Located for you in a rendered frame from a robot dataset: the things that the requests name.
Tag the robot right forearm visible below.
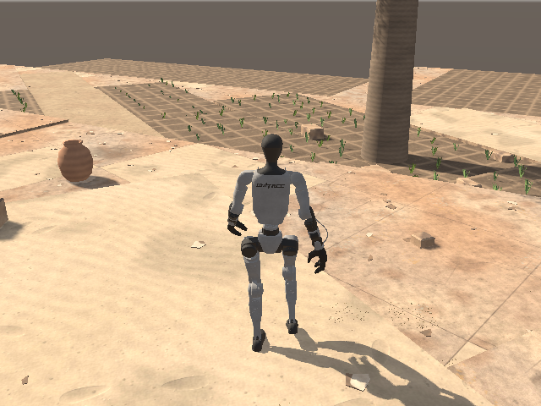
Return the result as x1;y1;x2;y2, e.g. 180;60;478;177
304;206;324;250

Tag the left robot hand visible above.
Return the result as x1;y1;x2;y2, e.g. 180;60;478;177
227;220;247;236

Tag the right robot upper arm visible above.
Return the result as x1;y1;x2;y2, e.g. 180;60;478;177
289;171;312;220

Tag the right robot hand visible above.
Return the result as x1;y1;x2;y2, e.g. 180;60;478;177
308;248;327;274

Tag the left robot foot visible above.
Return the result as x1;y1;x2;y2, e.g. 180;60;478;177
252;329;265;352

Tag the robot left shin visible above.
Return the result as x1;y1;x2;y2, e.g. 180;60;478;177
248;283;262;340

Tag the left robot upper arm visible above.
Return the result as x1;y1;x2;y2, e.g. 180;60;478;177
230;170;254;215

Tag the robot left forearm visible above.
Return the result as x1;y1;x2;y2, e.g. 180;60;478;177
227;203;240;226

